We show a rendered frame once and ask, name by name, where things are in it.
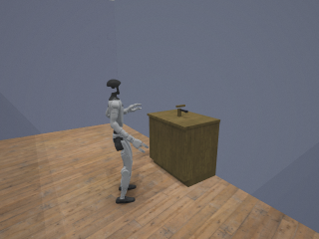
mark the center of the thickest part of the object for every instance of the counter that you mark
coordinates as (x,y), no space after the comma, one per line
(184,144)

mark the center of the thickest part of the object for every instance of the left robot upper arm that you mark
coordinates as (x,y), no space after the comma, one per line
(107,113)

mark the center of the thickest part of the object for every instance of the left robot foot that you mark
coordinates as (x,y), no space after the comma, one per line
(131,186)

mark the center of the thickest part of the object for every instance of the robot right hand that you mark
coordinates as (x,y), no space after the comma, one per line
(138,144)

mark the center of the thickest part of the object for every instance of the right robot upper arm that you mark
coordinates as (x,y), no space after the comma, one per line
(115,106)

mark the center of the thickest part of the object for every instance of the robot right forearm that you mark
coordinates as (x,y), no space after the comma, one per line
(118,129)

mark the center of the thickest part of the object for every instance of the humanoid robot torso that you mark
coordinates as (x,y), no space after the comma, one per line
(119,120)

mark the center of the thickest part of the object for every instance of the robot left hand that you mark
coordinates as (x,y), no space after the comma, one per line
(132,108)

